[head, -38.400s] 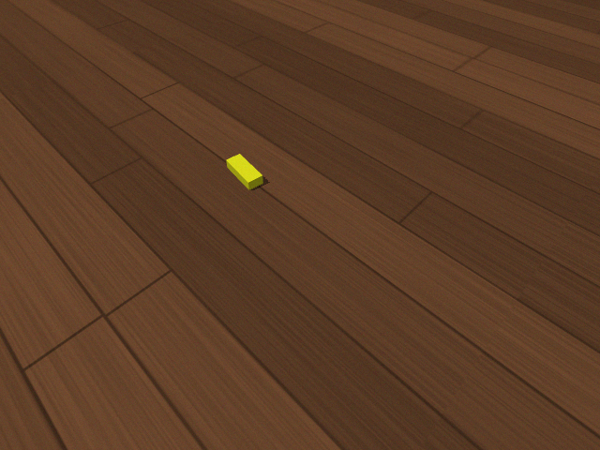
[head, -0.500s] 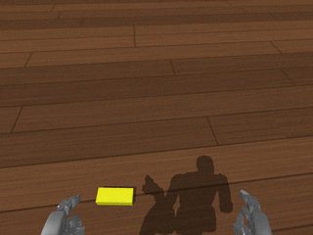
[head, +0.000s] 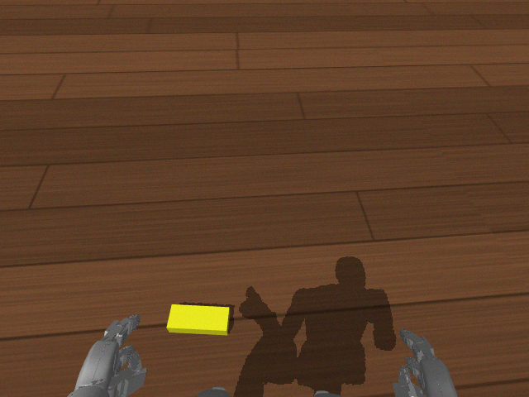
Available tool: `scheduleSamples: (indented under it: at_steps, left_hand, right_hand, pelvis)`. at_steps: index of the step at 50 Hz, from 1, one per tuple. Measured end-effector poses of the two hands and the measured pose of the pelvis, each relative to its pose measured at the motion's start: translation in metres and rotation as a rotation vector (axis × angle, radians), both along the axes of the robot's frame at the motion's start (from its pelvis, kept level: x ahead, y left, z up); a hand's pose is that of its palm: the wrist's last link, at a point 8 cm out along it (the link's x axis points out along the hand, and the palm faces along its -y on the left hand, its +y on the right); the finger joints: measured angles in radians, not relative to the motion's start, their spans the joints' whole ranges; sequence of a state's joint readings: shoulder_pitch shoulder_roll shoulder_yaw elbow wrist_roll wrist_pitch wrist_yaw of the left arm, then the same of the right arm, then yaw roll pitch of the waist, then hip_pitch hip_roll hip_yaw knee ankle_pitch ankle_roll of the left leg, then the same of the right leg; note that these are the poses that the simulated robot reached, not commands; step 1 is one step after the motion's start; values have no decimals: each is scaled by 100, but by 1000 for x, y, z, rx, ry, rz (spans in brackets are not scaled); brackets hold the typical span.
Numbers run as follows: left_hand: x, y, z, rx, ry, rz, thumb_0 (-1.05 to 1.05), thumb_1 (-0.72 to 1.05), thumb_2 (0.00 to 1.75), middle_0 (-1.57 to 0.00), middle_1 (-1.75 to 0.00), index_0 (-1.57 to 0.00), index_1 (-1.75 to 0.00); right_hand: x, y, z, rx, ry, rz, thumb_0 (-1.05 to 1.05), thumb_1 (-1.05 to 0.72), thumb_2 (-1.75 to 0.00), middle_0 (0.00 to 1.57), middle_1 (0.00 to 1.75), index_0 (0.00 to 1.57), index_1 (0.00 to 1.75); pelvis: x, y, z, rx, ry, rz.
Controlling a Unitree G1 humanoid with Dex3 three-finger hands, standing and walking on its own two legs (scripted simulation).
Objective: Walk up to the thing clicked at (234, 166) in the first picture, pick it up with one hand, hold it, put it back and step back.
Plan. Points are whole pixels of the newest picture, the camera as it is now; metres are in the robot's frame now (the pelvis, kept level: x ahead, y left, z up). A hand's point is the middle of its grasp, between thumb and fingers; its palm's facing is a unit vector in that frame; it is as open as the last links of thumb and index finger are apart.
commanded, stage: stand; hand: left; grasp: from above
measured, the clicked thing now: (199, 319) +0.46 +0.23 -0.69
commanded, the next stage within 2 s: none
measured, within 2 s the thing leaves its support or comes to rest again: neither
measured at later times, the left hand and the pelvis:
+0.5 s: hand out of the picture +0.05 +0.24 -0.11, palm faces +0.04 -0.95 -0.32, open 7.4 cm; pelvis +0.00 +0.01 +0.05, yaw +0 degrees
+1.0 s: hand out of the picture +0.04 +0.24 -0.10, palm faces +0.02 -0.94 -0.34, open 7.4 cm; pelvis -0.01 -0.01 +0.06, yaw +0 degrees
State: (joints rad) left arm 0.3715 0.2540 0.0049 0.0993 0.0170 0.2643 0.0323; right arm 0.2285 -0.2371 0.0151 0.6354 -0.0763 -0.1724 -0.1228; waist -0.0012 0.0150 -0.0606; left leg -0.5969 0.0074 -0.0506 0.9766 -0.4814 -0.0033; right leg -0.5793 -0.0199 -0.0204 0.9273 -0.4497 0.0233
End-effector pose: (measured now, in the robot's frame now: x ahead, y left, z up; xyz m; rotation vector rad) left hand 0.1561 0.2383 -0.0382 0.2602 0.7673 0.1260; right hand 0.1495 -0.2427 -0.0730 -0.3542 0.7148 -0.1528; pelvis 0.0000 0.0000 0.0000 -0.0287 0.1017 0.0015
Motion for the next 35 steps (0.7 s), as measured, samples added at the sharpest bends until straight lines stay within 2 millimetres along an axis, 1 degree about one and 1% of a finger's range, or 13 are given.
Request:
scheduleSamples:
  at_steps: [2,5,9,13,18,24,29,35]
  left_hand:
    - [-3,9,-11,33,28,0,1,90,90,-20,-30,-20,-30]
    - [-15,23,-21,59,90,15,1,90,90,-20,-30,-21,-30]
    - [-40,37,-31,71,183,59,1,90,90,-20,-30,-20,-30]
    - [-65,46,-38,68,274,94,1,91,90,-20,-30,-20,-30]
    - [-92,47,-40,50,365,131,1,91,90,-20,-30,-20,-30]
    - [-114,44,-37,36,437,157,1,91,90,-20,-30,-20,-30]
    - [-123,43,-34,39,463,168,1,91,90,-20,-30,-20,-30]
    - [-128,44,-30,49,471,167,1,91,90,-20,-30,-20,-30]
  right_hand:
    - [-7,-5,-7,-10,118,46,1,-90,-90,20,30,20,30]
    - [-20,-15,-10,11,211,25,2,-90,-90,21,30,21,31]
    - [-39,-27,-8,22,282,-34,2,-90,-90,21,30,21,31]
    - [-57,-33,-6,18,344,-80,1,-90,-90,20,30,21,30]
    - [-74,-31,-4,31,404,-113,1,-90,-90,20,30,20,30]
    - [-84,-24,-4,59,445,-127,1,-90,-90,20,30,20,30]
    - [-88,-22,-3,76,455,-133,1,-90,-90,20,30,20,30]
    - [-94,-27,-1,81,467,-142,1,-90,-90,20,30,20,30]
  pelvis:
    - [-3,0,5,13,-28,-1]
    - [-5,0,12,27,-60,-3]
    - [-4,1,20,31,-87,-4]
    - [-2,4,27,28,-110,-5]
    - [0,6,37,25,-134,-7]
    - [-1,6,47,27,-159,-5]
    - [-4,5,52,29,-178,-5]
    - [-9,2,56,30,-190,-4]
